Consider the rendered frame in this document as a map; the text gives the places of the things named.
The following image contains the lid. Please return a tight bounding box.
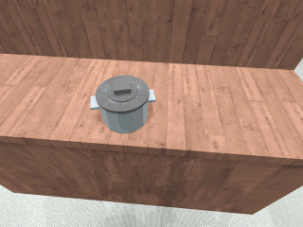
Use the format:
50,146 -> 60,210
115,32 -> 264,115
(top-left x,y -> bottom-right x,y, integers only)
95,75 -> 150,114

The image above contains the pot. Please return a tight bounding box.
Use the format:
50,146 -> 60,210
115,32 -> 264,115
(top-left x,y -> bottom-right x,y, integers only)
90,89 -> 156,134

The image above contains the knob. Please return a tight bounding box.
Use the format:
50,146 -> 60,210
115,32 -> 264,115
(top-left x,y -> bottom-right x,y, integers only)
113,79 -> 132,95

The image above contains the table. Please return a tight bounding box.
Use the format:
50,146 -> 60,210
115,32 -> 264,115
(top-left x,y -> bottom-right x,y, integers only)
0,0 -> 303,215

